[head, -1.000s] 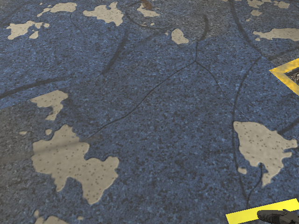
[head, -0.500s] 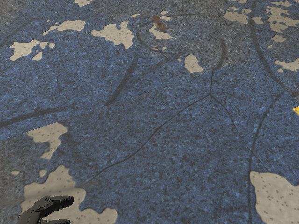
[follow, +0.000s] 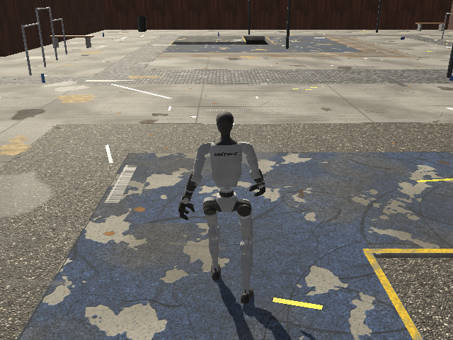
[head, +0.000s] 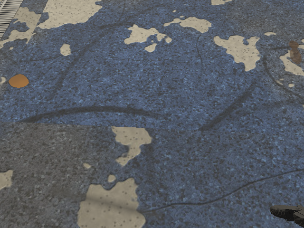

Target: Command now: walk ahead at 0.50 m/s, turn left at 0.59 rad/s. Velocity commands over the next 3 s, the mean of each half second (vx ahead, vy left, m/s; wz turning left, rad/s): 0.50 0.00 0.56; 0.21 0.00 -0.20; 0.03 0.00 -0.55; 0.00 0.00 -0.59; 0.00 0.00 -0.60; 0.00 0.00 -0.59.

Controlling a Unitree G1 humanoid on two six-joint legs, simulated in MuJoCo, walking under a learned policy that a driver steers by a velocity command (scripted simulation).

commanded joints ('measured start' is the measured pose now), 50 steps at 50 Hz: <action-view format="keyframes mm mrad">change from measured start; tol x32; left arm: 1 -49 103 -6 -147 1 -70 -19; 18 -400 70 -15 -234 7 -68 -37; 25 73 237 54 -108 24 -73 -42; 50 -6 140 36 -107 -9 98 36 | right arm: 1 356 -247 -80 -12 3 -16 -15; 50 9 -84 -16 10 -40 -5 -67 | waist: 1 -182 152 -429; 22 -60 117 -85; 25 -23 -372 -396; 50 -30 110 -132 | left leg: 1 929 334 -857 -342 -296 297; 8 339 172 -388 -415 227 203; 21 418 159 -455 -249 113 88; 27 -230 -28 -239 649 -333 -91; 42 230 -32 -127 -147 31 -140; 45 571 308 -354 -236 547 14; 50 399 291 -300 -317 280 108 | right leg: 1 -765 99 284 693 -80 -34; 14 -523 67 242 -60 585 22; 22 -306 104 237 -258 471 -69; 26 308 -278 971 -404 64 -328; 34 -132 -73 413 -369 1133 -287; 43 -216 -9 538 -266 571 -184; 46 -546 190 296 235 -223 -39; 50 -579 85 290 489 5 45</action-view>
